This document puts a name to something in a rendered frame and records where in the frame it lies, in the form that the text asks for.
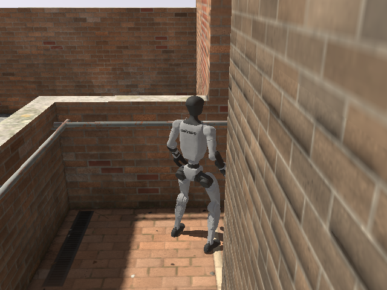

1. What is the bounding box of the left robot forearm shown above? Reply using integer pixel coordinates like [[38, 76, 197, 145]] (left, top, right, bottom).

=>
[[167, 147, 180, 158]]

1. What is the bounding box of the robot left upper arm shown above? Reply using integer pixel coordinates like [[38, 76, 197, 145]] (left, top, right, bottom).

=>
[[167, 120, 183, 149]]

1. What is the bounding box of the robot left thigh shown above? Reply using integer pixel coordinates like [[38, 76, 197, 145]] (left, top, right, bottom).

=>
[[175, 165, 190, 205]]

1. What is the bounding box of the robot right upper arm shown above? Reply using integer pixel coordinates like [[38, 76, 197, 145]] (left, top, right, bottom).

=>
[[203, 124, 217, 161]]

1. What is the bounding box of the robot left hand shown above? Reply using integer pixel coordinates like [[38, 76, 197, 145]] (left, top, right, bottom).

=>
[[174, 154, 188, 167]]

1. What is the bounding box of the robot right foot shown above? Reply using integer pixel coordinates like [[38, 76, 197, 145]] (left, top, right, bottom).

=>
[[204, 239, 220, 253]]

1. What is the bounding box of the right robot forearm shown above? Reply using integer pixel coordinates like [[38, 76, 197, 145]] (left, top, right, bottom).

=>
[[215, 151, 226, 177]]

